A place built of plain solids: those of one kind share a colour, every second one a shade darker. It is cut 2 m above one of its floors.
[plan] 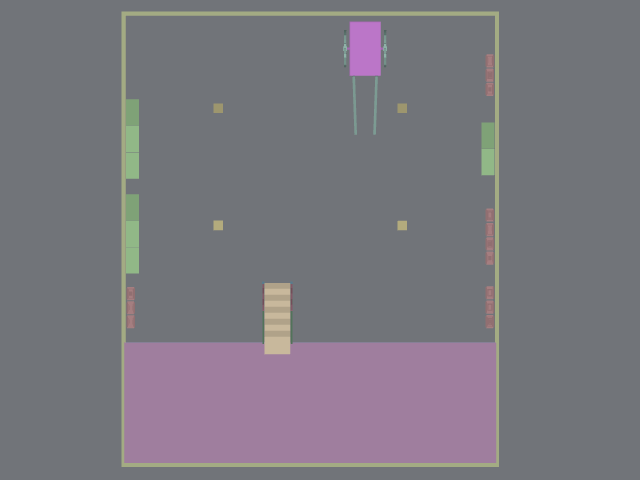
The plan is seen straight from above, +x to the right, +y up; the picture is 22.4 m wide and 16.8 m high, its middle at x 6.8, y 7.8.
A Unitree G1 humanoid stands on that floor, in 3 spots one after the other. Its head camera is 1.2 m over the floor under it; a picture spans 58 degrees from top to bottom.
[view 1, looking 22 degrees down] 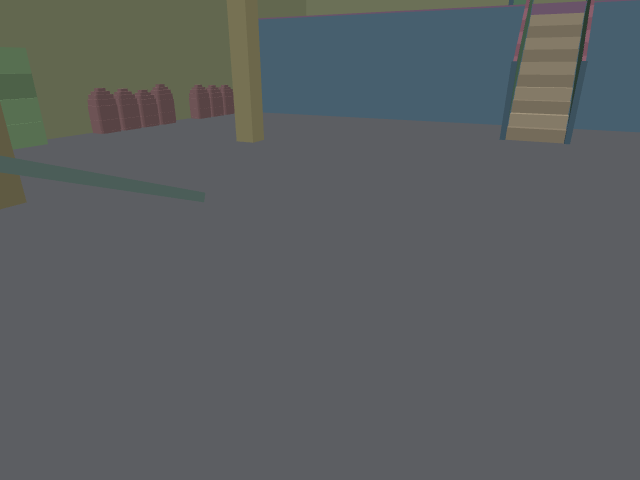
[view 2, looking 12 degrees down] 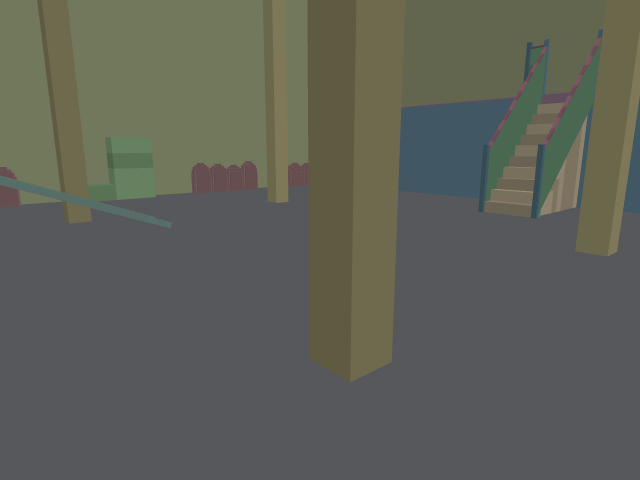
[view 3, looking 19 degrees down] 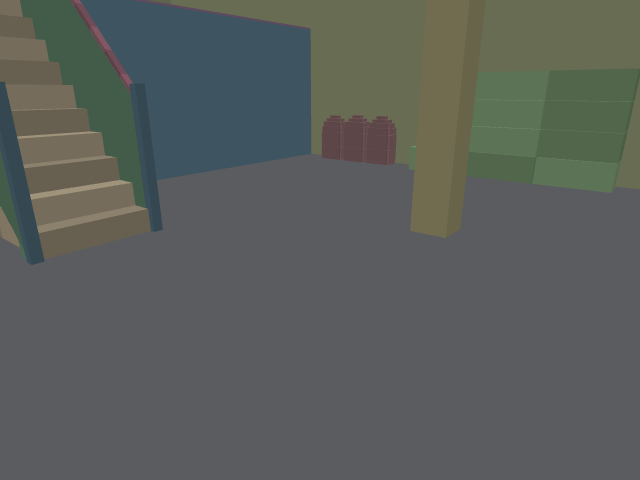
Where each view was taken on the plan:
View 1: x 5.31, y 14.55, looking -64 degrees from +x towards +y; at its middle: ground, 3.20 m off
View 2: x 1.62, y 14.05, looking -41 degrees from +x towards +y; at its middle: post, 2.29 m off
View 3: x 6.86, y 9.80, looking -142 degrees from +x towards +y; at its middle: ground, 3.69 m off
